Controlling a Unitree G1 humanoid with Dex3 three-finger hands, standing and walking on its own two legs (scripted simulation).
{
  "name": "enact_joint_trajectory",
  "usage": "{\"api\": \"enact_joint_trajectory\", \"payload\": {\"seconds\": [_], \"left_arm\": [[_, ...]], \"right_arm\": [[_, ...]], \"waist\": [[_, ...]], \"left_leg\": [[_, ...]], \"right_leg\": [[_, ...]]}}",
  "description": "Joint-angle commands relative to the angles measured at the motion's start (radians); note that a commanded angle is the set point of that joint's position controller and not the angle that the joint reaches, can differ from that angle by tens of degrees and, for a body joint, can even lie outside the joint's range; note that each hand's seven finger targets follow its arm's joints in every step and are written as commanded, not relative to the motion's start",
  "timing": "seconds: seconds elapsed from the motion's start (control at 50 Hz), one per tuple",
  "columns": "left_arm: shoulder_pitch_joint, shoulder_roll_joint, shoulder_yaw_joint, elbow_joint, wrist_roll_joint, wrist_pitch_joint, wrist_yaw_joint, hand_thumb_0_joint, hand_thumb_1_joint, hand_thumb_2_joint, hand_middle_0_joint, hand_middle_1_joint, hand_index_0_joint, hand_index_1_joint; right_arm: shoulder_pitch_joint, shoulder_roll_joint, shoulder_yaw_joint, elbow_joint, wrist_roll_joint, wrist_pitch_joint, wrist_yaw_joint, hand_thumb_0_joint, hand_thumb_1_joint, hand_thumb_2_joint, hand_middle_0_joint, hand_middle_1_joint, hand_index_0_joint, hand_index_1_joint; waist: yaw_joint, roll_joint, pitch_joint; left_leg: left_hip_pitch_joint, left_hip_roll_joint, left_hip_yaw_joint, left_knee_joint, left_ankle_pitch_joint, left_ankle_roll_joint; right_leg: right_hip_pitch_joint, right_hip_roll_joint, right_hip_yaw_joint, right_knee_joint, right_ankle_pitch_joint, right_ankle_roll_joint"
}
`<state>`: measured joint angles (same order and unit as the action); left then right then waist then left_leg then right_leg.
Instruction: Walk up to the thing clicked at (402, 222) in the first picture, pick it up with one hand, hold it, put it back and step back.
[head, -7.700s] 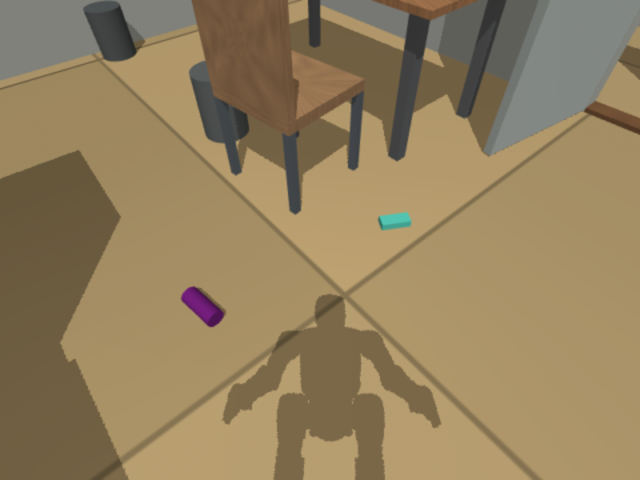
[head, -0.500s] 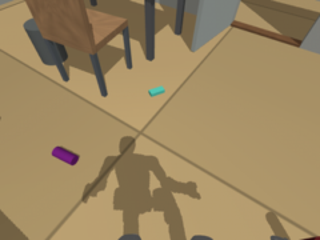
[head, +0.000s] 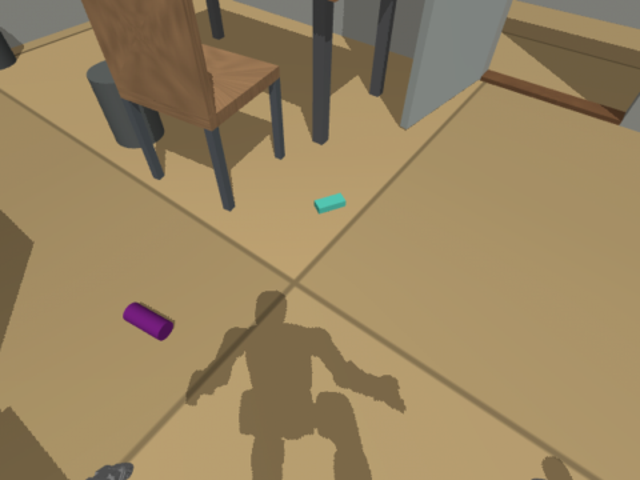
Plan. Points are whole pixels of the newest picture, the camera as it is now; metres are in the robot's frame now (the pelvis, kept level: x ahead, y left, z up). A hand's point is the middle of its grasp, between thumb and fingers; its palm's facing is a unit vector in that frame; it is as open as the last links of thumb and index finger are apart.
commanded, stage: walk up
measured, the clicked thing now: (329, 203) +1.31 -0.02 -0.76
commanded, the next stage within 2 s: stand in 0.02 s
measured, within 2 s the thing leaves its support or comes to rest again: neither
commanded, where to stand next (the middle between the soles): +0.05 -0.02 m, yaw -2 degrees
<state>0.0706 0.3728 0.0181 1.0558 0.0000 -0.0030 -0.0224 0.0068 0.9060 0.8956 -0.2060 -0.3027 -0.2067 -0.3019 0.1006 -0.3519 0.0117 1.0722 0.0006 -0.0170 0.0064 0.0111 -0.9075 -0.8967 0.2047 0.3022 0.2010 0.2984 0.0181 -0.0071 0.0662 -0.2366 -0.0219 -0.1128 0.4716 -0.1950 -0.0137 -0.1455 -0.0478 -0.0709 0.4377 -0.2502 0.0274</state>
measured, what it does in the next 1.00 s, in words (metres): stands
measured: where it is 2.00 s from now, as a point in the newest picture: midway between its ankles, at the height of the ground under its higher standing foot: outside the picture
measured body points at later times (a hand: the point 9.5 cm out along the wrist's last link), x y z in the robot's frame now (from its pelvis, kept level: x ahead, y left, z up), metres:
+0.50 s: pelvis +0.01 -0.01 +0.01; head +0.03 -0.01 +0.46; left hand +0.08 +0.29 -0.13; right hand +0.08 -0.32 -0.13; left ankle +0.04 +0.13 -0.74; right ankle -0.01 -0.14 -0.74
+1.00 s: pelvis +0.01 -0.02 +0.01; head +0.02 -0.02 +0.46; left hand +0.11 +0.29 -0.12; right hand +0.08 -0.32 -0.13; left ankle +0.04 +0.13 -0.74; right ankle -0.01 -0.14 -0.74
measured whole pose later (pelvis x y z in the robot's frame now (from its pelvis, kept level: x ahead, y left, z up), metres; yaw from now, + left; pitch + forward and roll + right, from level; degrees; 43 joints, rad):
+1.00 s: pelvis +0.01 -0.02 +0.01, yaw -2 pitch -2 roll +0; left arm 0.09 0.35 0.02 1.14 0.01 -0.01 -0.01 0.01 0.91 0.90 -0.21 -0.30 -0.21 -0.30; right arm 0.10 -0.35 0.01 1.14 -0.01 0.00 0.00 0.01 -0.91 -0.90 0.20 0.30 0.20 0.30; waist 0.01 0.01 0.05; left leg -0.15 0.02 -0.08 0.34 -0.16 -0.04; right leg -0.08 -0.02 -0.04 0.33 -0.21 0.01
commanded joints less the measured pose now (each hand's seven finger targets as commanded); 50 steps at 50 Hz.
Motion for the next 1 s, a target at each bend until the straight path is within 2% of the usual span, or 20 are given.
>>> {"api": "enact_joint_trajectory", "payload": {"seconds": [0.0,0.04,0.14,0.18,0.2,0.36,0.4,0.44,0.52,0.56,0.62,0.68,0.74,0.84,0.88,0.98], "left_arm": [[-0.014,0.194,0.032,-0.005,0.004,-0.018,0.018,0.0,0.9,0.9,-0.2,-0.3,-0.2,-0.3],[-0.027,0.198,0.028,0.005,0.007,-0.02,0.018,0.0,0.9,0.9,-0.2,-0.3,-0.2,-0.3],[-0.035,0.206,0.025,0.026,0.007,-0.033,0.023,0.0,0.9,0.9,-0.2,-0.3,-0.2,-0.3],[-0.036,0.213,0.025,0.034,0.008,-0.032,0.022,0.0,0.9,0.9,-0.2,-0.3,-0.2,-0.3],[-0.035,0.214,0.026,0.035,0.009,-0.031,0.022,0.0,0.9,0.9,-0.2,-0.3,-0.2,-0.3],[-0.017,0.208,0.024,0.046,0.009,-0.033,0.027,0.0,0.9,0.9,-0.2,-0.3,-0.2,-0.3],[-0.019,0.21,0.026,0.045,0.008,-0.032,0.028,0.0,0.9,0.9,-0.2,-0.3,-0.2,-0.3],[-0.007,0.205,0.027,0.044,0.006,-0.032,0.028,0.0,0.9,0.9,-0.2,-0.3,-0.2,-0.3],[-0.007,0.202,0.028,0.042,0.004,-0.029,0.029,0.0,0.9,0.9,-0.2,-0.3,-0.2,-0.3],[-0.004,0.202,0.03,0.041,0.005,-0.026,0.03,0.0,0.9,0.9,-0.2,-0.3,-0.2,-0.3],[-0.017,0.2,0.029,0.042,0.006,-0.024,0.029,0.0,0.9,0.9,-0.2,-0.3,-0.2,-0.3],[-0.008,0.2,0.03,0.041,0.008,-0.024,0.028,0.0,0.9,0.9,-0.2,-0.3,-0.2,-0.3],[-0.017,0.203,0.033,0.035,0.007,-0.025,0.029,0.0,0.9,0.9,-0.2,-0.3,-0.2,-0.3],[-0.016,0.2,0.034,0.029,0.005,-0.025,0.028,0.0,0.9,0.9,-0.2,-0.3,-0.2,-0.3],[-0.016,0.205,0.036,0.03,0.005,-0.021,0.028,0.0,0.9,0.9,-0.2,-0.3,-0.2,-0.3],[-0.015,0.2,0.034,0.027,0.006,-0.022,0.026,0.0,0.9,0.9,-0.2,-0.3,-0.2,-0.3]], "right_arm": [[-0.056,-0.216,-0.047,-0.042,-0.012,-0.027,-0.014,0.0,-0.9,-0.9,0.2,0.3,0.2,0.3],[-0.057,-0.223,-0.051,-0.032,-0.01,-0.022,-0.012,0.0,-0.9,-0.9,0.2,0.3,0.2,0.3],[-0.07,-0.219,-0.053,-0.019,-0.007,-0.02,-0.01,0.0,-0.9,-0.9,0.2,0.3,0.2,0.3],[-0.059,-0.216,-0.052,-0.009,-0.005,-0.016,-0.009,0.0,-0.9,-0.9,0.2,0.3,0.2,0.3],[-0.062,-0.219,-0.054,-0.009,-0.006,-0.015,-0.009,0.0,-0.9,-0.9,0.2,0.3,0.2,0.3],[-0.067,-0.213,-0.051,0.002,-0.005,-0.012,-0.009,0.0,-0.9,-0.9,0.2,0.3,0.2,0.3],[-0.056,-0.215,-0.049,0.005,-0.004,-0.012,-0.011,0.0,-0.9,-0.9,0.2,0.3,0.2,0.3],[-0.063,-0.218,-0.049,0.005,-0.005,-0.014,-0.012,0.0,-0.9,-0.9,0.2,0.3,0.2,0.3],[-0.053,-0.217,-0.044,0.008,-0.005,-0.015,-0.016,0.0,-0.9,-0.9,0.2,0.3,0.2,0.3],[-0.055,-0.216,-0.043,0.011,-0.006,-0.014,-0.016,0.0,-0.9,-0.9,0.2,0.3,0.2,0.3],[-0.049,-0.214,-0.04,0.012,-0.004,-0.009,-0.015,0.0,-0.9,-0.9,0.2,0.3,0.2,0.3],[-0.052,-0.217,-0.042,0.009,-0.006,-0.009,-0.014,0.0,-0.9,-0.9,0.2,0.3,0.2,0.3],[-0.048,-0.214,-0.041,0.005,-0.006,-0.011,-0.015,0.0,-0.9,-0.9,0.2,0.3,0.2,0.3],[-0.038,-0.215,-0.038,0.004,-0.006,-0.014,-0.016,0.0,-0.9,-0.9,0.2,0.3,0.2,0.3],[-0.049,-0.216,-0.039,0.003,-0.007,-0.013,-0.017,0.0,-0.9,-0.9,0.2,0.3,0.2,0.3],[-0.035,-0.214,-0.038,0.007,-0.007,-0.012,-0.015,0.0,-0.9,-0.9,0.2,0.3,0.2,0.3]], "waist": [[0.003,0.042,-0.117],[-0.008,0.048,-0.078],[-0.01,0.013,-0.094],[-0.018,0.005,-0.071],[-0.017,0.011,-0.077],[-0.012,0.003,-0.093],[-0.018,0.004,-0.098],[-0.008,0.016,-0.124],[-0.01,0.012,-0.121],[-0.005,0.018,-0.112],[-0.014,0.005,-0.075],[-0.012,0.01,-0.075],[-0.012,0.008,-0.098],[-0.012,0.01,-0.104],[-0.009,0.012,-0.091],[-0.015,0.014,-0.074]], "left_leg": [[0.032,0.127,-0.087,-0.127,0.156,0.038],[0.014,0.121,-0.092,-0.157,0.041,0.03],[0.055,0.124,-0.065,-0.135,0.175,0.032],[0.049,0.118,-0.063,-0.159,0.09,0.026],[0.055,0.122,-0.062,-0.158,0.079,0.03],[0.083,0.124,-0.046,-0.151,0.156,0.026],[0.088,0.126,-0.041,-0.148,0.171,0.027],[0.102,0.133,-0.038,-0.138,0.248,0.029],[0.108,0.137,-0.03,-0.139,0.278,0.025],[0.1,0.135,-0.03,-0.148,0.266,0.022],[0.079,0.128,-0.032,-0.163,0.177,0.022],[0.087,0.129,-0.032,-0.164,0.16,0.022],[0.096,0.135,-0.03,-0.159,0.22,0.023],[0.095,0.139,-0.026,-0.158,0.256,0.023],[0.097,0.132,-0.027,-0.169,0.203,0.021],[0.092,0.131,-0.029,-0.179,0.163,0.02]], "right_leg": [[0.069,-0.079,0.103,-0.099,0.039,-0.049],[0.044,-0.076,0.107,-0.129,-0.005,-0.046],[0.067,-0.092,0.119,-0.149,0.087,-0.041],[0.042,-0.086,0.121,-0.166,0.022,-0.042],[0.046,-0.086,0.121,-0.164,0.027,-0.045],[0.055,-0.091,0.125,-0.172,0.089,-0.042],[0.06,-0.09,0.126,-0.169,0.115,-0.043],[0.088,-0.093,0.122,-0.154,0.188,-0.042],[0.089,-0.09,0.117,-0.147,0.218,-0.041],[0.091,-0.086,0.113,-0.149,0.202,-0.039],[0.064,-0.083,0.121,-0.172,0.125,-0.038],[0.056,-0.082,0.12,-0.176,0.109,-0.04],[0.082,-0.087,0.12,-0.163,0.163,-0.042],[0.098,-0.087,0.12,-0.157,0.198,-0.042],[0.075,-0.082,0.12,-0.167,0.137,-0.042],[0.052,-0.082,0.125,-0.177,0.104,-0.045]]}}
